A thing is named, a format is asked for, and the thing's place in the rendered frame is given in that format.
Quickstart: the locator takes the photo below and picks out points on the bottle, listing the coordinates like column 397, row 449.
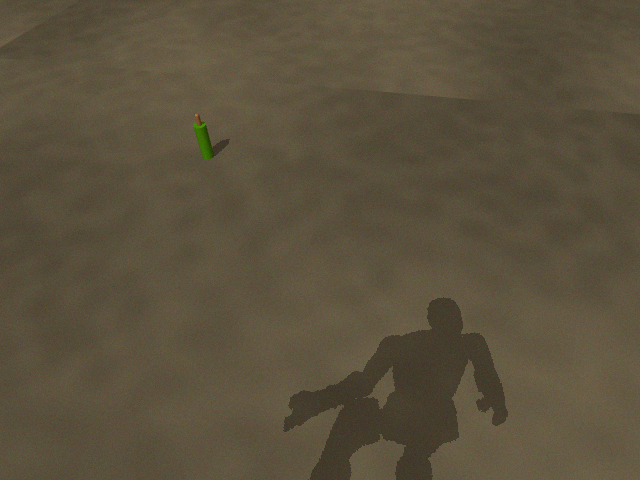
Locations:
column 203, row 138

